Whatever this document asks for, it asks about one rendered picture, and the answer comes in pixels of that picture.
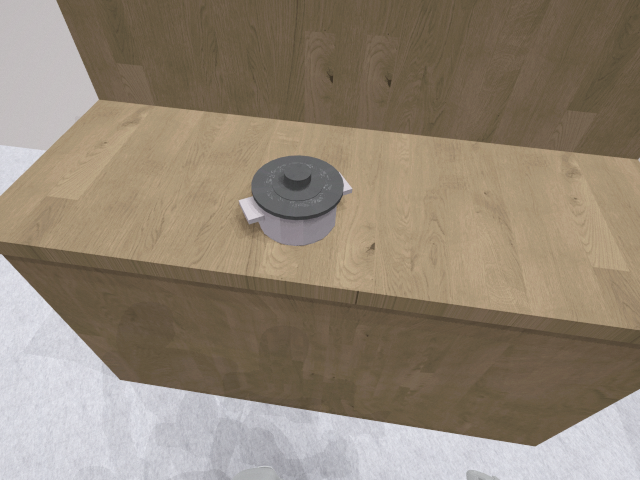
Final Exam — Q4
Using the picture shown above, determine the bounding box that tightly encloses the table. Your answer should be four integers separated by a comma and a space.
0, 0, 640, 446

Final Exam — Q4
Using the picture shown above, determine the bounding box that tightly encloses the lid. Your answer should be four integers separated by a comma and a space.
251, 155, 344, 220

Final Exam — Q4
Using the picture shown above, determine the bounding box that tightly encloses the knob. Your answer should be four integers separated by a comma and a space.
284, 163, 311, 188

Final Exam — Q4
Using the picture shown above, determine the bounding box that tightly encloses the pot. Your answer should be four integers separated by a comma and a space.
239, 172, 352, 246

